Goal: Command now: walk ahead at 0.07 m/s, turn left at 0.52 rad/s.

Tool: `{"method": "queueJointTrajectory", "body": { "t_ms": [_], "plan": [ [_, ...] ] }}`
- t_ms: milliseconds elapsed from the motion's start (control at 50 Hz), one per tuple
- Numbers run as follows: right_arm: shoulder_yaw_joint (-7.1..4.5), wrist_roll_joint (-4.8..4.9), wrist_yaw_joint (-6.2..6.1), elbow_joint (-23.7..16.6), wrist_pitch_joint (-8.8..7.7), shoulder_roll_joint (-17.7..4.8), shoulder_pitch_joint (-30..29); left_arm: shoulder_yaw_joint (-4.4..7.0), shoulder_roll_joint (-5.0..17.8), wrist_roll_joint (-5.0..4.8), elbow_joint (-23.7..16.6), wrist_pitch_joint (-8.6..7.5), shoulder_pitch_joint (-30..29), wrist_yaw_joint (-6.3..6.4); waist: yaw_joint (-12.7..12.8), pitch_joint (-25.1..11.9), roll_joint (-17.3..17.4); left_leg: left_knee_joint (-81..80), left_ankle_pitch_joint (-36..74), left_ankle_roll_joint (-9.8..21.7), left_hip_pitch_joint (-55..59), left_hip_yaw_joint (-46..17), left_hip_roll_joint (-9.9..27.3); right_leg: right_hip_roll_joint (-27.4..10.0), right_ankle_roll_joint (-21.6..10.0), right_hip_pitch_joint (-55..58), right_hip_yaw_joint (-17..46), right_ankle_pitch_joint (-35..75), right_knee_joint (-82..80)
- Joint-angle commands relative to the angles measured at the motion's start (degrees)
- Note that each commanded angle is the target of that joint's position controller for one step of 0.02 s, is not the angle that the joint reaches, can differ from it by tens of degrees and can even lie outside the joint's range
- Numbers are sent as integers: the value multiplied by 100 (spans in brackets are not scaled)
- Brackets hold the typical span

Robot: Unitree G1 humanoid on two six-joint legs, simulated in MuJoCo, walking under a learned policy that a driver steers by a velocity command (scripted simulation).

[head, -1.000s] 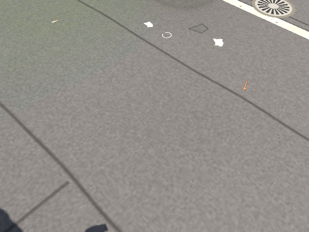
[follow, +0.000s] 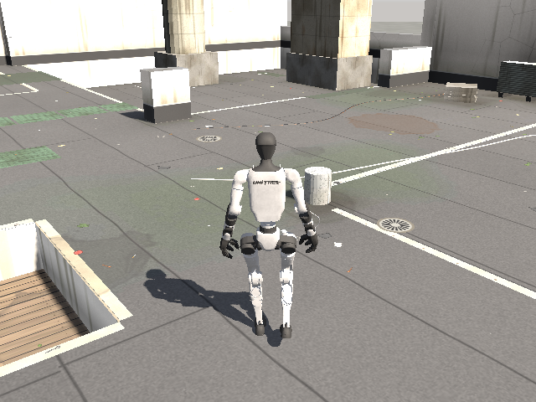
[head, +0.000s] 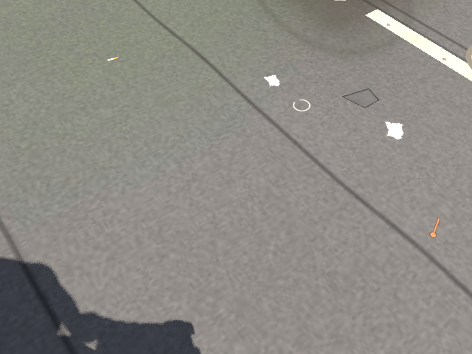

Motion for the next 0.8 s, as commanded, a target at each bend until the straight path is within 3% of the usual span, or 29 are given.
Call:
{"method": "queueJointTrajectory", "body": {
  "t_ms": [20,80,180,280,340,380,400,420,440,460,480,520,580,620,660,700,740,780,800],
  "plan": [
    [-170,-31,-79,-306,94,-645,151,147,565,109,-315,123,352,7,98,-614,330,-1481,1534,936,567,-1901,1477,-209,145,-477,377,475,-97],
    [-248,-66,-26,-320,42,-863,239,133,461,44,-366,219,397,-1,101,-914,388,-1461,1281,802,620,-1892,1300,-125,229,-361,396,621,-580],
    [-324,-94,-23,-383,149,-1004,347,157,584,9,-623,283,-156,32,-145,-841,735,-1737,-841,628,765,-2511,1211,-73,295,-569,521,678,-1425],
    [-380,-137,3,-436,205,-1058,331,129,595,-73,-758,194,-261,64,-212,-841,788,-1663,-846,551,837,-2977,1204,137,166,-176,576,496,-2198],
    [-371,-128,32,-457,238,-995,176,111,607,-142,-696,120,176,89,-71,-922,895,-1571,-442,411,721,-3097,1162,299,-41,574,489,415,-3104],
    [-340,-45,11,-448,272,-914,62,105,588,-121,-576,60,671,124,196,-875,804,-1356,-687,65,298,-2943,899,311,-232,1507,393,1105,-4580],
    [-276,3,-20,-467,260,-698,208,168,902,-40,-624,29,586,164,78,-764,174,-810,-1419,-260,-117,-2554,488,-383,-401,1772,1144,811,-5368],
    [-228,91,-41,-584,227,-493,227,278,1483,69,-844,28,265,163,0,-700,-1093,507,-1887,-549,-928,-1351,-484,-1891,-983,1791,3009,361,-5947],
    [-325,-142,-75,-503,183,-901,148,275,1419,121,-864,30,-33,109,-3,-411,-810,1712,-2169,-610,-819,-1062,-434,-2234,-1395,929,3110,1324,-5792],
    [-342,-160,-48,-423,167,-907,260,166,1039,74,-901,2,-204,83,-190,-417,-447,2310,-1910,-604,-459,-1245,-318,-1938,-1398,673,2673,2043,-5606],
    [-331,-137,-20,-303,177,-836,450,107,823,25,-902,-22,-453,53,-376,-367,-330,2651,-1578,-630,-347,-1212,-293,-1537,-1213,640,2060,2522,-5449],
    [-298,-156,10,-151,235,-763,647,75,751,-9,-924,-56,-476,38,-348,-493,-692,3020,-1418,-742,-441,-1088,-305,-1131,-1059,1109,1455,3473,-5200],
    [-182,-82,-8,-158,282,-586,293,48,729,-18,-703,-85,49,22,-46,-587,-678,2248,-1530,-939,-490,-961,-133,-1096,-1108,1886,1262,4438,-4909],
    [-77,-100,-11,-127,281,-480,88,88,856,7,-507,-83,470,-1,219,-717,-835,1458,-1580,-947,-332,-659,16,-1084,-1099,2261,1442,2843,-5122],
    [-51,-128,20,-194,232,-579,-272,194,1086,34,-325,-14,794,-46,448,-429,-1039,1024,-1864,-854,-367,-310,83,-1135,-1204,2283,1834,975,-5477],
    [-27,-106,40,-203,154,-591,-444,250,1137,58,-213,24,902,-93,481,-159,-970,527,-1991,-720,-189,-180,126,-1233,-1274,2130,2047,412,-5644],
    [6,-75,24,-77,38,-497,-228,294,1146,46,-137,19,838,-132,312,-126,-794,-195,-1708,-513,412,-69,123,-1227,-1258,1864,2020,497,-5599],
    [36,-89,-30,222,-94,-337,444,302,1049,-39,-124,3,510,-148,-133,-185,-531,-1472,-663,-241,1867,61,92,-962,-1036,1020,1654,709,-5179],
    [-8,-108,-84,388,-167,-510,882,252,824,-55,-183,-58,344,-154,-334,-377,-230,-1542,-646,-120,3005,-403,461,-778,-835,111,1380,520,-4698]
  ]
}}
Velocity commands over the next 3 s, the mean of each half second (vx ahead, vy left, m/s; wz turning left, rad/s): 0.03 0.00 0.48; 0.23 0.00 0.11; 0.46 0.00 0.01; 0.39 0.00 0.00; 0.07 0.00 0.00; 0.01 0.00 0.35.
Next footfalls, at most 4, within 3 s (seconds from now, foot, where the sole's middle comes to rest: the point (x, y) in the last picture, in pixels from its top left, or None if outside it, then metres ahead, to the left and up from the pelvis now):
0.40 right None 0.08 -0.13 -0.76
0.80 left None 0.00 0.05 -0.76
1.22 right None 0.39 -0.05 -0.76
1.78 left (171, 283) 0.64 0.20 -0.76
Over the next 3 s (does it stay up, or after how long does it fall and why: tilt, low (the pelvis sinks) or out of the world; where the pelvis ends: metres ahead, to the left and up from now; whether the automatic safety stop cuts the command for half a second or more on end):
stays up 0.62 0.13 0.00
